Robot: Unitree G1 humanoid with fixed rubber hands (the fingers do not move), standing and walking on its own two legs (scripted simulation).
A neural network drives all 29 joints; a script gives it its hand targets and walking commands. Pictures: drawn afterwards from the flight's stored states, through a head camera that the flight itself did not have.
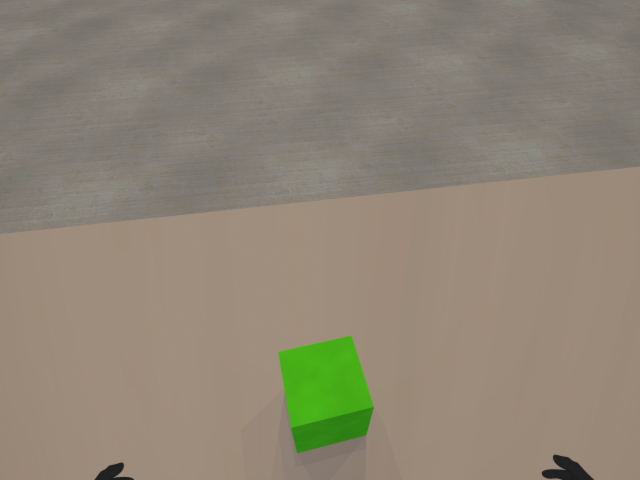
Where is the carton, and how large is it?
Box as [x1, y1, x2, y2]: [278, 336, 373, 452]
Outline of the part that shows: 351,336 278,352 291,429 297,452 366,434 373,406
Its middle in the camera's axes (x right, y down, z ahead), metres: +0.01 +0.45 +1.11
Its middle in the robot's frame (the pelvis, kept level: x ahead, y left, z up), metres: +0.45 +0.02 -0.66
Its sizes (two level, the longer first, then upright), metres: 0.210 0.200 0.250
